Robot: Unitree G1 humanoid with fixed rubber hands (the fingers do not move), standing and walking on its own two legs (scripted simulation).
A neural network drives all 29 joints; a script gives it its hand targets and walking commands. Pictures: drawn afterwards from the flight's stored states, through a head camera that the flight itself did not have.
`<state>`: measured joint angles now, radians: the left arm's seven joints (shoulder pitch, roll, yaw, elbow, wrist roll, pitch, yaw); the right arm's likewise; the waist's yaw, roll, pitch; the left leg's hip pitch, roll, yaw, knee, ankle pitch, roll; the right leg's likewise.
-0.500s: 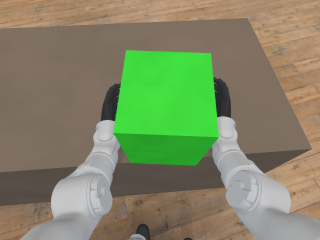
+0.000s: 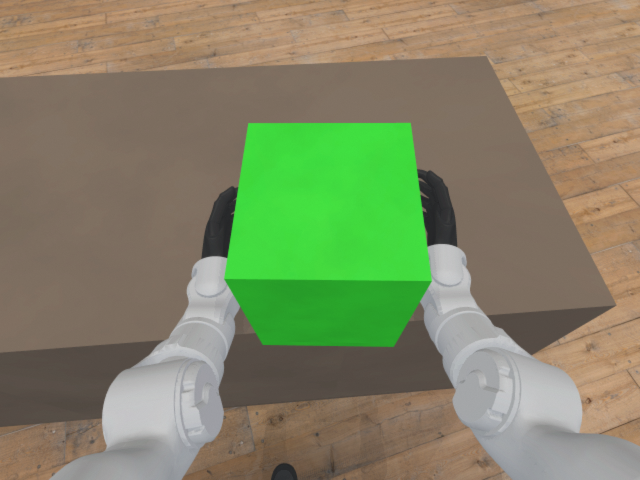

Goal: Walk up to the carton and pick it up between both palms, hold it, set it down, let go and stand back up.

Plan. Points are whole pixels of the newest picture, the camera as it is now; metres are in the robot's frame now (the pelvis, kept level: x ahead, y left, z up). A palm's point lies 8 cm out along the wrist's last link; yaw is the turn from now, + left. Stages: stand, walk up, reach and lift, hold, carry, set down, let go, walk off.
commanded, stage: reach and lift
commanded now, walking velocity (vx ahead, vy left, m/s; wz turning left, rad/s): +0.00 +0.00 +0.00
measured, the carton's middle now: (328, 246) +0.41 +0.01 +0.00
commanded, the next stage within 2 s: none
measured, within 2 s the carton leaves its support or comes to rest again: neither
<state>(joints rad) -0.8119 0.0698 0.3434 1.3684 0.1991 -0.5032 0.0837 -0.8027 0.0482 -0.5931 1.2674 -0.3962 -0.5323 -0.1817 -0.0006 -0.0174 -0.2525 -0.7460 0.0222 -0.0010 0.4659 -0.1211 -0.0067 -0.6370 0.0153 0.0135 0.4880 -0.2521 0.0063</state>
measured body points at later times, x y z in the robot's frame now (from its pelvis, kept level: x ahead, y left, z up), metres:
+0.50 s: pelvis -0.02 +0.00 +0.00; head +0.00 +0.01 +0.45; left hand +0.40 +0.15 +0.07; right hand +0.41 -0.14 +0.10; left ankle +0.04 +0.12 -0.73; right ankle -0.04 -0.12 -0.73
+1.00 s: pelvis -0.04 +0.00 +0.01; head -0.09 +0.01 +0.46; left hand +0.37 +0.15 +0.13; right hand +0.37 -0.14 +0.15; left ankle +0.04 +0.12 -0.73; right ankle -0.04 -0.12 -0.73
